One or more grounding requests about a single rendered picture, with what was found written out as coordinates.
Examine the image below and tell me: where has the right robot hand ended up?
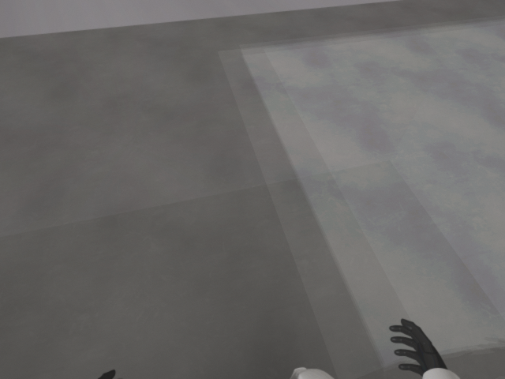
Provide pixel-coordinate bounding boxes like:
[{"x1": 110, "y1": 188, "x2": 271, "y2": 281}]
[{"x1": 389, "y1": 319, "x2": 447, "y2": 377}]

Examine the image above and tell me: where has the right robot shin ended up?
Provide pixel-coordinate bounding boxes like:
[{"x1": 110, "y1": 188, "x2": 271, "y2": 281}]
[{"x1": 292, "y1": 367, "x2": 306, "y2": 376}]

